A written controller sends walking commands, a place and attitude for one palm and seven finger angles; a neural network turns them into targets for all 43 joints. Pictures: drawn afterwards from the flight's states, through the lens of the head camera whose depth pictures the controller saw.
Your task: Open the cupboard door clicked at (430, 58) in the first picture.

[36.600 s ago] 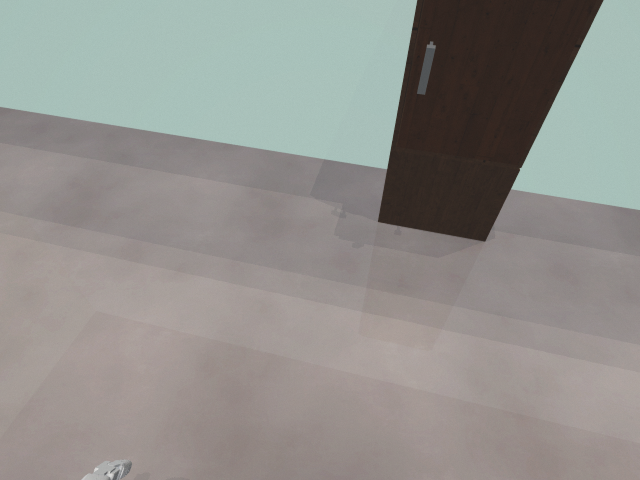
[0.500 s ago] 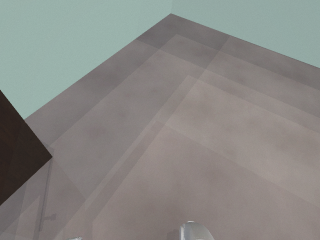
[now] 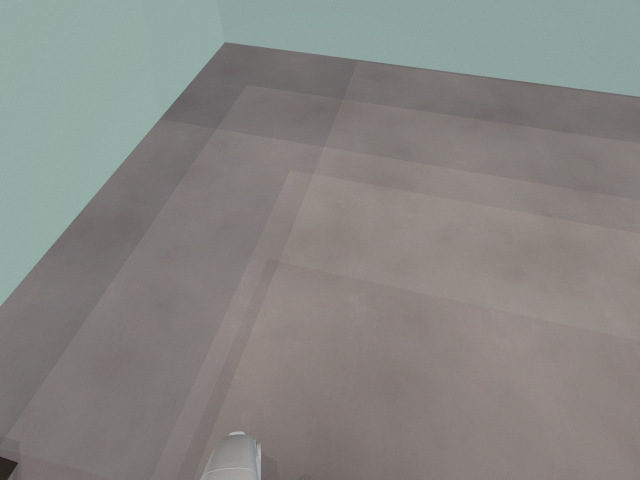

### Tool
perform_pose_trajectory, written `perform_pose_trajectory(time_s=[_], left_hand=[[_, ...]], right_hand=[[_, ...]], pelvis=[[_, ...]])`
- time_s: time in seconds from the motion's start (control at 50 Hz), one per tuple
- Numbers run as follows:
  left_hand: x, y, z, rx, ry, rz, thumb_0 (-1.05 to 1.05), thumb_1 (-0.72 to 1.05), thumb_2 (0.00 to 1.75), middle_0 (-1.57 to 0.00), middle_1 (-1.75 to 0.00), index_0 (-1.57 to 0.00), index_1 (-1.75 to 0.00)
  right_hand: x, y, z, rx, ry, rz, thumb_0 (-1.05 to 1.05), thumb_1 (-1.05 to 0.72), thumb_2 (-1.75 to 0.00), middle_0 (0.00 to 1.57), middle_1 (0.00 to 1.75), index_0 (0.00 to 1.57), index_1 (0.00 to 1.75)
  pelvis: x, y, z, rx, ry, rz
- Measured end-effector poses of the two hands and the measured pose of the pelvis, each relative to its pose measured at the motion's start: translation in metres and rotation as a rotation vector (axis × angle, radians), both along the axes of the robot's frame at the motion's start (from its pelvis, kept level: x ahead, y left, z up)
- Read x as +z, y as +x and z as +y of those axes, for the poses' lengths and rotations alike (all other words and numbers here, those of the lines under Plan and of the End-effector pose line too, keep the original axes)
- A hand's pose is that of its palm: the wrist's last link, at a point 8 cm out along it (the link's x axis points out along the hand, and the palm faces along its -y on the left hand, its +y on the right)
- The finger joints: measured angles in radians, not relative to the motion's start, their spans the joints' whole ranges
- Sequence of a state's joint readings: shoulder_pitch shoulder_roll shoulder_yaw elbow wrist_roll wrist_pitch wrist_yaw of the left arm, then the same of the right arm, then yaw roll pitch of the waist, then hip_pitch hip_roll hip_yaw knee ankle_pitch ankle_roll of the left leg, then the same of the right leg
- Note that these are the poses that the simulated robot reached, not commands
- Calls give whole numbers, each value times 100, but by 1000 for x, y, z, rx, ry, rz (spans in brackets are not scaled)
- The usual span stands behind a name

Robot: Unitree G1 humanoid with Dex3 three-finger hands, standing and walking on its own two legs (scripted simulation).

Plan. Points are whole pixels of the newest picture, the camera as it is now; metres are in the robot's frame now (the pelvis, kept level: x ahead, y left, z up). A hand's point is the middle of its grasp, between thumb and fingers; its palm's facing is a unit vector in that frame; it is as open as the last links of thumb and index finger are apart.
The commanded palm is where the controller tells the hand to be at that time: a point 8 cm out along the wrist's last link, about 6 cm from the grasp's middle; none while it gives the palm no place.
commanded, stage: walk to a spot facing it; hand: left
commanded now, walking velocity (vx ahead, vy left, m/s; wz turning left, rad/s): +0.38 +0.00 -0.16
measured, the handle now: out of the picture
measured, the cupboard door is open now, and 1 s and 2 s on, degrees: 41 41 41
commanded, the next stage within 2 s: turn to face it in 0.70 s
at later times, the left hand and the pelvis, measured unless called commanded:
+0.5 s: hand (205, 386) +0.28 +0.20 -0.18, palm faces -0.05 -0.99 -0.14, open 7.4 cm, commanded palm none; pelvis +0.27 +0.03 +0.00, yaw -7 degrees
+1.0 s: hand (284, 223) +0.61 +0.10 -0.16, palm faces -0.21 -0.95 -0.22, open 7.1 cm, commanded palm none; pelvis +0.50 -0.07 +0.00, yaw -11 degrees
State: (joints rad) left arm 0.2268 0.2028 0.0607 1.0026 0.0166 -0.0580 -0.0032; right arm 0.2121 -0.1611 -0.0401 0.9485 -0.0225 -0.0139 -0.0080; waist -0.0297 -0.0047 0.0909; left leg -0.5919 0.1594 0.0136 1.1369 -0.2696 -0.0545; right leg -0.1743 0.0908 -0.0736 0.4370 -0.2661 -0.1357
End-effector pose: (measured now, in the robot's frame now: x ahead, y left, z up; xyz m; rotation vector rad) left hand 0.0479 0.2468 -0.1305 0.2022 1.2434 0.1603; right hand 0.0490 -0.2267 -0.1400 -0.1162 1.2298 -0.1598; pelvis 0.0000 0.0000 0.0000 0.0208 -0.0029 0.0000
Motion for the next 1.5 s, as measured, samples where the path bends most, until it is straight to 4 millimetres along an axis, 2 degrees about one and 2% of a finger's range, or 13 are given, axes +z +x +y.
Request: perform_pose_trajectory(time_s=[0.16,0.26,0.34,0.42,0.6,0.72,0.8,0.86,0.94,1.08,1.2,1.28,1.5], left_hand=[[2,1,-3,83,-12,146,0,93,89,-19,-29,-19,-30],[-10,13,-12,117,-57,270,0,92,89,-19,-29,-19,-30],[-24,43,-11,114,-98,362,1,91,89,-20,-29,-20,-30],[-28,119,-2,45,-106,319,1,91,89,-20,-29,-20,-30],[-7,357,4,-131,-59,2,1,93,89,-19,-29,-19,-30],[-3,490,-32,-279,-17,-88,1,93,90,-19,-29,-19,-30],[-11,554,-66,-327,-3,-161,1,92,90,-19,-29,-19,-30],[-8,566,-86,-318,-14,-147,0,92,89,-19,-29,-19,-30],[-5,563,-104,-291,-36,-72,0,92,89,-19,-29,-19,-30],[-12,573,-94,-170,-47,-29,0,96,89,-20,-30,-20,-30],[-44,578,-77,-62,-89,24,0,93,89,-20,-30,-20,-30],[-48,587,-63,-30,-75,63,1,92,89,-20,-29,-20,-30],[-7,632,-50,51,-6,-65,1,91,89,-19,-29,-19,-30]], right_hand=[[11,156,8,74,11,-163,1,-91,-89,20,30,20,30],[8,235,24,110,11,-185,1,-91,-89,20,30,20,30],[1,282,36,100,-13,-211,1,-90,-89,20,30,20,30],[4,275,34,22,-33,-154,1,-90,-89,20,30,20,30],[13,204,11,-164,-64,193,0,-94,-89,20,30,20,30],[3,189,8,-279,2,358,1,-92,-89,20,30,20,30],[-13,208,-2,-324,58,430,1,-91,-89,20,30,20,30],[-13,256,-20,-338,55,372,1,-91,-89,20,30,20,30],[-6,343,-44,-310,31,213,1,-91,-89,20,30,20,30],[2,460,-72,-190,-19,92,2,-94,-89,20,30,20,30],[-1,542,-78,-65,-89,48,1,-93,-89,20,30,20,30],[1,576,-75,-21,-116,17,1,-92,-89,20,30,20,30],[12,622,-76,99,-82,32,1,-90,-89,20,30,21,30]], pelvis=[[0,81,7,-33,-4,16],[-9,140,17,-53,-4,26],[-21,192,29,-68,-12,22],[-14,233,33,-105,-8,2],[3,319,22,-164,-22,0],[-8,382,-9,-219,-12,10],[-24,424,-39,-242,-8,5],[-16,447,-52,-247,-9,-12],[-2,476,-62,-231,-11,-11],[-1,525,-67,-143,-37,-8],[-21,567,-54,-72,-53,-8],[-23,578,-47,-45,-46,8],[-1,594,-62,67,-63,53]])
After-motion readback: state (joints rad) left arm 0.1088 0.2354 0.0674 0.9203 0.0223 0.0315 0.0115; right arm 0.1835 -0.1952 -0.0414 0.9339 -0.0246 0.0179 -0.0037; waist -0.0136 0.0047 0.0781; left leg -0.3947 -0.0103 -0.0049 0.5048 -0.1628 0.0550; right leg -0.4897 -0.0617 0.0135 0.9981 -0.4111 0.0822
